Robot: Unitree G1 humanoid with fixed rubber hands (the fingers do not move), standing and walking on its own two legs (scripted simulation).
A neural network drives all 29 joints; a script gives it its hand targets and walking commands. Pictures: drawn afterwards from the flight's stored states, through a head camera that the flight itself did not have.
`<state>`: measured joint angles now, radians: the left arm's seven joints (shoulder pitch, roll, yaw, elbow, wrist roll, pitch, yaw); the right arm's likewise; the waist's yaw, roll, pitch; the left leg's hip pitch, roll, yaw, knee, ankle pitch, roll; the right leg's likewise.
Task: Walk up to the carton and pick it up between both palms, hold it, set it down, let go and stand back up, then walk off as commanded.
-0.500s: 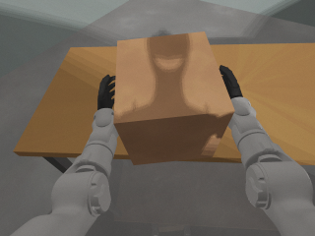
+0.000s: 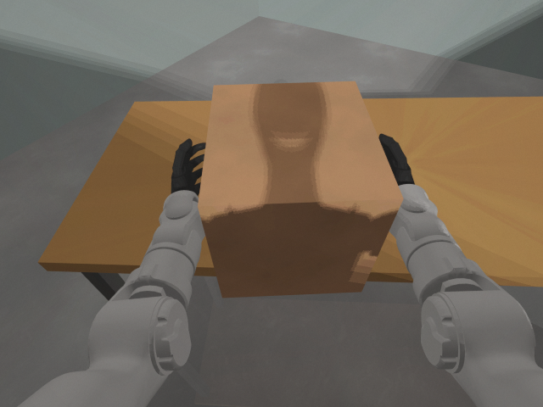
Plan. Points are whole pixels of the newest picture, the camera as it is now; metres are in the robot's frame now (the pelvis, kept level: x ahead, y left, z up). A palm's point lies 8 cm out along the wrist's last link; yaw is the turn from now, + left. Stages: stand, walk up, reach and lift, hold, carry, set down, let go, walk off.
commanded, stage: reach and lift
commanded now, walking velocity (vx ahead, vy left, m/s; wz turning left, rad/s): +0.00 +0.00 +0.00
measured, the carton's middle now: (288, 189) +0.45 +0.02 +0.07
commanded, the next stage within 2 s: hold in 1.94 s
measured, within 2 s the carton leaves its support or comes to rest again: neither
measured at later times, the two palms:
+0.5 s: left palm (157, 156) +0.41 +0.20 +0.18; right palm (391, 149) +0.43 -0.12 +0.17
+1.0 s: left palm (139, 161) +0.37 +0.20 +0.20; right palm (399, 148) +0.39 -0.12 +0.20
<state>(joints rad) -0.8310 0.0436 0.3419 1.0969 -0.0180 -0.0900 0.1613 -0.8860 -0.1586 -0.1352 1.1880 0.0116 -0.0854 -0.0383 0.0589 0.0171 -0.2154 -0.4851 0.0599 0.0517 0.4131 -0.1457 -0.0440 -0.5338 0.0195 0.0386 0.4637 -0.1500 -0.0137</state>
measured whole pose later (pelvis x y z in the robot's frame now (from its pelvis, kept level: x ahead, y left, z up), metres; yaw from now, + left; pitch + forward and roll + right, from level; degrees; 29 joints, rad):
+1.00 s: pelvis +0.00 +0.02 +0.01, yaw +0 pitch +1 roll +0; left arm -0.75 0.06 0.34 0.64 0.08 0.48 0.13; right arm -0.88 -0.11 -0.12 0.92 0.17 0.37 -0.12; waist 0.02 0.01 -0.21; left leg -0.24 0.05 0.05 0.40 -0.17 -0.03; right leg -0.26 0.01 0.04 0.40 -0.15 0.00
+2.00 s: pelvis +0.00 +0.02 +0.01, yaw +0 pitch -1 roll +0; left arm -0.83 0.10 0.36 0.52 0.10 0.68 0.08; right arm -0.96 -0.12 -0.12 0.81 0.26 0.53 -0.19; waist 0.00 -0.01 -0.21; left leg -0.20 0.04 0.05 0.40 -0.18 -0.03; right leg -0.22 0.00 0.04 0.40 -0.16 0.00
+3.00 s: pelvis +0.00 +0.02 +0.01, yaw +0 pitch -1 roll +0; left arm -0.85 0.10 0.36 0.44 0.12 0.78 0.07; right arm -0.98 -0.14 -0.12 0.75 0.29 0.62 -0.21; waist -0.03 -0.01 -0.21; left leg -0.20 0.04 0.04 0.40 -0.18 -0.03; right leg -0.22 0.01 0.04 0.40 -0.16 0.00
